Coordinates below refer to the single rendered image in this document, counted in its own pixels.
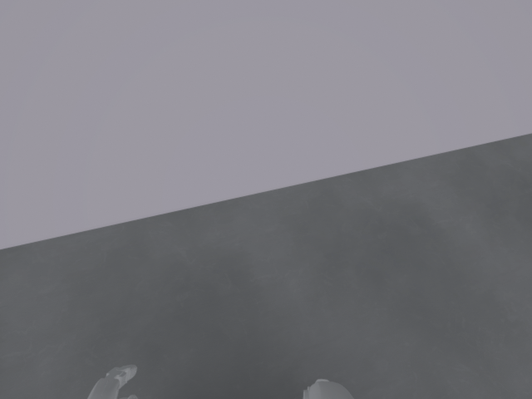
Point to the robot left hand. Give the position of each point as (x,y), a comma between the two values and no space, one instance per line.
(108,387)

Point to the right robot thigh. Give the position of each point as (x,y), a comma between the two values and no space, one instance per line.
(326,390)

